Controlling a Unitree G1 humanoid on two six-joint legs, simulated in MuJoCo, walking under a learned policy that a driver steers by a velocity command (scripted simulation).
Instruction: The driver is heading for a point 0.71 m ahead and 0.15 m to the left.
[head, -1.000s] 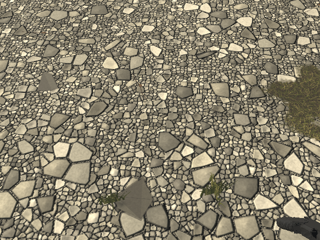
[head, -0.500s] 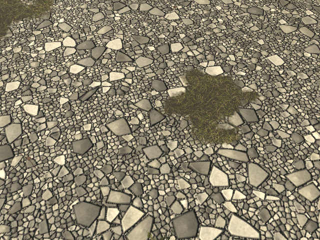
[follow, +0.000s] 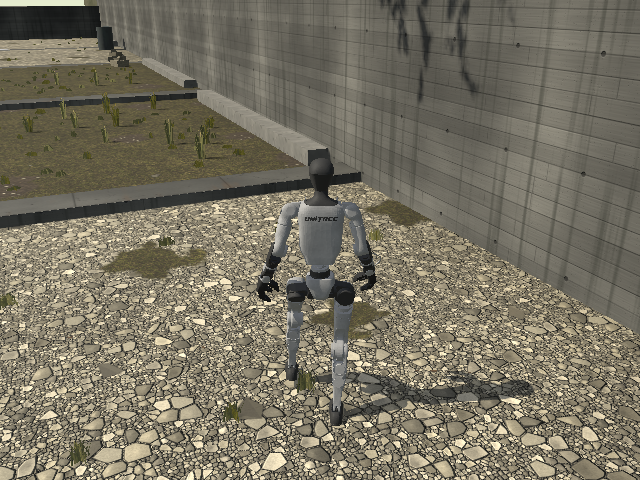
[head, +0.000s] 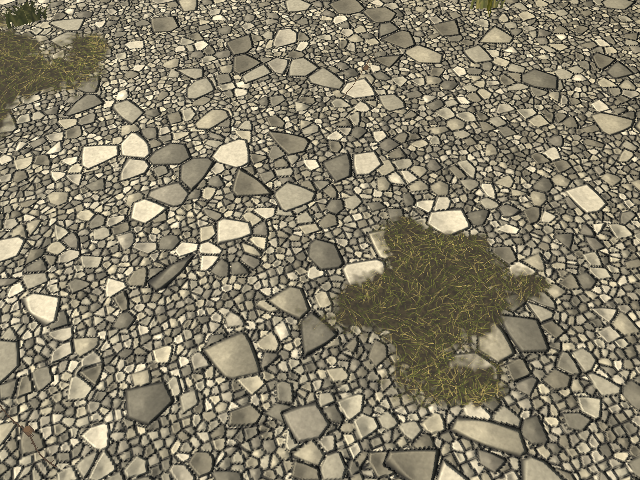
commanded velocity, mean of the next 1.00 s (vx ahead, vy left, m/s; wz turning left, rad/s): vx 0.47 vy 0.00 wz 0.37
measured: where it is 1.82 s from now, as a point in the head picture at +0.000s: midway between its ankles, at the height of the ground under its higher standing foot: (287, 393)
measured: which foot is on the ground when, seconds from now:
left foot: up 0.00-0.12, down 0.14-0.60, up 0.62-1.00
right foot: down 0.00-0.16, up 0.18-0.58, down 0.60-1.00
